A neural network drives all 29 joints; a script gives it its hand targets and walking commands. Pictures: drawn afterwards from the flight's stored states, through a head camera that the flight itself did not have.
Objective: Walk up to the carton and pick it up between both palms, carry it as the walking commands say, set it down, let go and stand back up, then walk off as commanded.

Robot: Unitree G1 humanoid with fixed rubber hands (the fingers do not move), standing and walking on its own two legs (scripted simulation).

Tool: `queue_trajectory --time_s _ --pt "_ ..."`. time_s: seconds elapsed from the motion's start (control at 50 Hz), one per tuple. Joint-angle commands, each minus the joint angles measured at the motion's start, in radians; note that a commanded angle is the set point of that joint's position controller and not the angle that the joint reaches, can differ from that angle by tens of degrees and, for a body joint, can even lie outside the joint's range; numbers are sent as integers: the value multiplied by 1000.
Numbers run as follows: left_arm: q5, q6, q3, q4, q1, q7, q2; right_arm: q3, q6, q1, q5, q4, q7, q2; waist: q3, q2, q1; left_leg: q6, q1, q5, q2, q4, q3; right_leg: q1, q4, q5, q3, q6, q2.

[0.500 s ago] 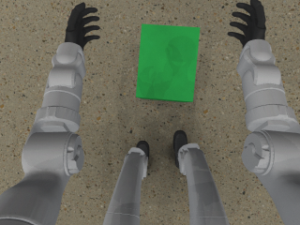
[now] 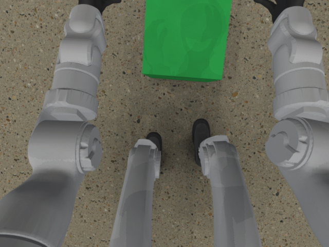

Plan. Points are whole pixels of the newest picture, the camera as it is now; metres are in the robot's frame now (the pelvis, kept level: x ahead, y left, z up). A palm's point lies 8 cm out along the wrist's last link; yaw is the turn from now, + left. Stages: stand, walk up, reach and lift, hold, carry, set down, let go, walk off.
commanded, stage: reach and lift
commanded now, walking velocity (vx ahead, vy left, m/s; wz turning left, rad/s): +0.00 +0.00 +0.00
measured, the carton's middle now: (184, 34) +0.58 -0.04 -0.46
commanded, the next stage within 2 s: none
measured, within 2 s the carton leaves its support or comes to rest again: neither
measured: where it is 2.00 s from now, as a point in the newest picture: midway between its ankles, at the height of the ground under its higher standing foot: (176, 157)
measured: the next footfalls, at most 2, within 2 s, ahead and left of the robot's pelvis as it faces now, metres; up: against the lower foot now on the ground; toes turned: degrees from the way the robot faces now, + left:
none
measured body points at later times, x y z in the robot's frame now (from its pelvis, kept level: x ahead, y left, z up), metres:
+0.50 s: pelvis -0.01 +0.01 -0.11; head +0.39 +0.01 +0.10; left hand +0.58 +0.17 -0.31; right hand +0.56 -0.21 -0.30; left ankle +0.08 +0.11 -0.54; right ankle +0.13 -0.11 -0.54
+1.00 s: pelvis -0.02 +0.01 -0.19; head +0.37 +0.00 +0.02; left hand +0.58 +0.17 -0.37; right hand +0.55 -0.20 -0.38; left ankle +0.08 +0.11 -0.54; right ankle +0.13 -0.11 -0.54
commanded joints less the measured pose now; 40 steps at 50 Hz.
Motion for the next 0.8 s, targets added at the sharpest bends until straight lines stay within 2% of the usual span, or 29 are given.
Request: queue_trajectory --time_s 0.0,0.02,0.06,0.08,0.1,0.12,0.14,0.2,0.22,0.24,0.26,0.28,0.3,0.32,0.36,0.38,0.4,0.42,0.44,0.46,0.48,0.52,0.56,0.58,0.6,0.62,0.64,0.66,0.78 --pt "-32 58 94 5 -551 23 308 74 65 -413 26 -92 -73 -228 -1235 -40 -92 -21 58 -81 -27 85 52 882 182 -7 70 45 16" --pt "-27 61 70 150 -456 18 266 65 63 -333 11 106 -71 -223 -1047 -34 -114 -28 -29 -143 -11 73 39 767 209 -44 42 37 5" --pt "-21 58 67 154 -502 4 255 34 60 -369 -25 161 -61 -261 -894 -25 -145 -39 -113 -189 5 116 29 669 237 -124 43 28 6" --pt "7 36 86 83 -500 13 291 42 47 -364 1 69 -73 -214 -1028 22 -78 -36 -64 -114 -7 156 52 731 277 -4 55 29 9" --pt "0 43 79 161 -484 10 274 27 46 -316 -26 151 -69 -219 -911 15 -149 -35 -73 -132 0 161 42 639 257 -44 46 21 12" --pt "-18 54 35 281 -417 -16 231 82 54 -311 14 205 -47 -161 -833 31 -100 -35 -116 -163 11 170 25 567 297 -71 43 28 4" --pt "-37 29 20 132 -436 -17 206 78 29 -318 6 122 -46 -171 -934 -15 -128 -38 -74 -52 7 196 30 663 313 60 36 32 7" --pt "-109 19 -48 146 -514 -19 183 108 6 -426 23 124 -37 -235 -887 -32 -157 -40 -134 -40 17 255 19 563 387 90 20 23 -2" --pt "-122 9 -91 23 -536 -16 198 93 -3 -460 45 -26 -40 -222 -1051 14 -157 -32 13 67 11 267 7 629 413 178 1 23 16" --pt "-141 0 -87 55 -511 -14 205 132 -15 -490 67 -60 -41 -235 -1067 20 -135 -30 -7 114 6 292 20 608 429 224 14 27 13" --pt "-116 -19 -69 55 -539 -1 239 108 -14 -402 34 71 -50 -243 -1003 20 -158 -44 -107 71 10 316 32 596 448 225 28 22 18" --pt "-117 -16 -61 83 -526 3 243 102 -20 -452 39 51 -48 -267 -944 24 -132 -41 -147 47 9 308 31 571 462 205 22 24 10" --pt "-129 -34 -73 -56 -512 14 260 163 -28 -449 99 -93 -50 -226 -1265 12 -84 -41 -12 171 1 338 45 816 501 395 33 25 8" --pt "-154 -37 -112 -14 -548 16 266 155 -30 -430 89 -6 -54 -240 -1195 20 -128 -33 -26 186 14 364 11 725 540 375 32 23 4" --pt "-133 -54 -119 -132 -566 46 311 110 -37 -336 76 22 -62 -294 -1323 78 -147 -51 96 349 20 421 2 700 581 429 23 24 17" --pt "-140 -39 -145 4 -526 39 248 78 -38 -337 64 118 -56 -317 -1096 110 -187 -57 5 251 21 403 4 550 570 344 6 17 14" --pt "-148 -39 -127 -32 -548 32 278 132 -31 -335 88 83 -53 -283 -1196 85 -151 -54 42 269 23 436 -8 649 583 391 40 12 5" --pt "-166 -37 -158 -104 -581 42 280 109 -36 -391 100 4 -58 -329 -1307 117 -179 -44 169 334 31 431 -22 588 600 342 -2 22 12" --pt "-180 -31 -179 -50 -545 44 246 130 -27 -311 95 106 -55 -310 -1300 110 -193 -52 220 308 25 451 -23 569 602 309 -16 21 11" --pt "-178 -28 -164 34 -574 45 255 155 -32 -376 124 134 -46 -280 -1073 87 -149 -48 111 249 27 455 -16 414 595 216 -10 22 -3" --pt "-200 -28 -181 -11 -570 38 254 174 -25 -340 128 131 -38 -273 -1132 67 -169 -48 137 256 32 470 -12 514 597 289 1 26 -2" --pt "-223 -21 -233 -19 -648 33 219 183 -25 -489 162 60 -25 -277 -1024 108 -166 -40 149 181 41 455 -35 380 619 156 -14 19 -12" --pt "-202 -18 -204 -19 -645 33 242 199 -27 -487 182 32 -13 -269 -996 87 -147 -30 144 196 50 467 -52 363 642 165 1 24 -22" --pt "-176 -2 -157 91 -627 32 245 199 -19 -516 176 96 -16 -308 -890 82 -108 -40 14 92 40 496 -24 344 653 98 19 23 -29" --pt "-165 3 -144 155 -692 28 271 189 -20 -576 167 112 -23 -344 -749 78 -130 -40 -76 -38 49 515 -23 307 654 9 23 16 -39" --pt "-169 -14 -150 56 -684 25 300 186 -10 -521 150 134 -24 -300 -823 13 -142 -37 -77 -16 43 502 -13 406 656 64 11 24 -29" --pt "-152 -11 -125 95 -697 17 313 209 -9 -557 173 132 -17 -310 -753 49 -109 -36 -142 -39 47 523 2 400 666 56 40 18 -32" --pt "-129 4 -112 306 -655 8 290 208 0 -521 156 277 -11 -299 -552 32 -127 -30 -208 -138 55 541 -18 279 678 -62 36 23 -37" --pt "-132 -22 -129 231 -690 -31 333 198 -15 -534 125 244 -24 -302 -622 18 -75 -31 -152 -100 44 616 11 416 694 -67 27 21 -10"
